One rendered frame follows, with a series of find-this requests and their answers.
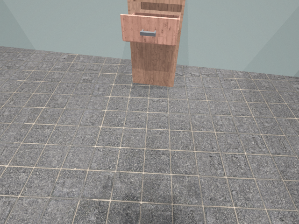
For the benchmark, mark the handle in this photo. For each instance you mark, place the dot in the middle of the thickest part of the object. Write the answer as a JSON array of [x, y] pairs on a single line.
[[147, 33]]

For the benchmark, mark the drawer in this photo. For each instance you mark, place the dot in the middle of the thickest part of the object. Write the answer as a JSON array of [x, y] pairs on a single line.
[[165, 25]]

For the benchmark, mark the cabinet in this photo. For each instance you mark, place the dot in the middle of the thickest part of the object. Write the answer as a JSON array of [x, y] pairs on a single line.
[[155, 64]]

